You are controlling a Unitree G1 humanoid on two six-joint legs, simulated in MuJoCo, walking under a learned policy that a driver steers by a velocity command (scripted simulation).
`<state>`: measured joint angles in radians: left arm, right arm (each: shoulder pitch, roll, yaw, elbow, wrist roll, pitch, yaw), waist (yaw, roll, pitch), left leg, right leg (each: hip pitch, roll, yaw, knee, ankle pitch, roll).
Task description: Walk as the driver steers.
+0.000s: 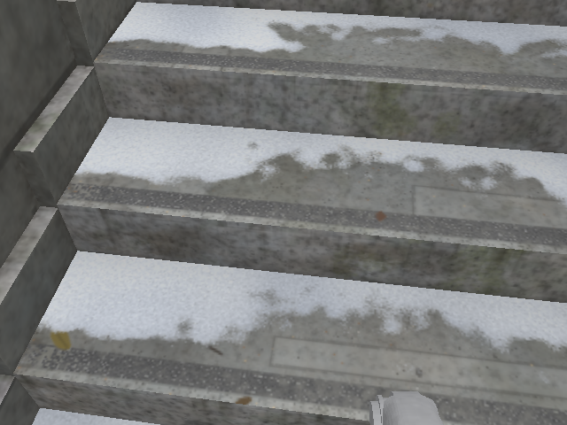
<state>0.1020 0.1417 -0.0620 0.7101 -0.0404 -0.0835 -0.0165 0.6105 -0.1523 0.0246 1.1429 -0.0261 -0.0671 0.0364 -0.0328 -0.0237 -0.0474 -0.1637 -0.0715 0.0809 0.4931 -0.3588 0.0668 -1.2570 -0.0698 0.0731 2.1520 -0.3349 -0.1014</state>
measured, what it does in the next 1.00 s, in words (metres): climbs, turning right: right foot 0.15 m higher, then left foot 0.15 m higher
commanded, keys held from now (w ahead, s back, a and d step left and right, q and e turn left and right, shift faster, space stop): w+shift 0.48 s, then w+e+shift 0.52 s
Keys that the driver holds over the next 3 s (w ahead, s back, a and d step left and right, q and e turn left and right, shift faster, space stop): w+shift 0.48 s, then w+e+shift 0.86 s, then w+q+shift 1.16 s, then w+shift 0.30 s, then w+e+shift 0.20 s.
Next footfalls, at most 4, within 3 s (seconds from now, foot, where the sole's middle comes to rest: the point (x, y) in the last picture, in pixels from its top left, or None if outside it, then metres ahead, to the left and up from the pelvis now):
0.16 right None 0.30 -0.10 -0.62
0.56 left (248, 323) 0.64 0.09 -0.46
0.94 right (347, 184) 0.88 -0.13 -0.31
1.28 left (315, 31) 1.26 -0.08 -0.16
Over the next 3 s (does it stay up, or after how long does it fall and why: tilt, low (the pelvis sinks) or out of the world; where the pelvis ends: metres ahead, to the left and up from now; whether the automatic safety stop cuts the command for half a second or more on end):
stays up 2.17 -0.45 1.07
